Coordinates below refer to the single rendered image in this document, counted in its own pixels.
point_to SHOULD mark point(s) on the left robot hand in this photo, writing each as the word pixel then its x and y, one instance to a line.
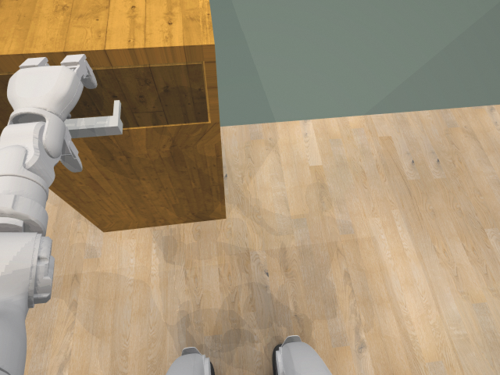
pixel 56 89

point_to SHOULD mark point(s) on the left robot thigh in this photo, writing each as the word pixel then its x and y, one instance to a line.
pixel 190 364

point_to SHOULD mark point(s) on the handle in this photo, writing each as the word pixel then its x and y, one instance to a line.
pixel 96 126

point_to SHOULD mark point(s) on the robot left shin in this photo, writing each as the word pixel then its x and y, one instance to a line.
pixel 190 350

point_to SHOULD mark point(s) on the cabinet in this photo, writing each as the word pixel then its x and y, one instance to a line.
pixel 148 176

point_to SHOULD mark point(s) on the drawer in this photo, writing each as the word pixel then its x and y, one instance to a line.
pixel 150 94

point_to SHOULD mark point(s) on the left robot upper arm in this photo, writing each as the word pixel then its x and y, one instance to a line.
pixel 26 276

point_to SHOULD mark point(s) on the left robot forearm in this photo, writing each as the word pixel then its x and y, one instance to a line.
pixel 30 146

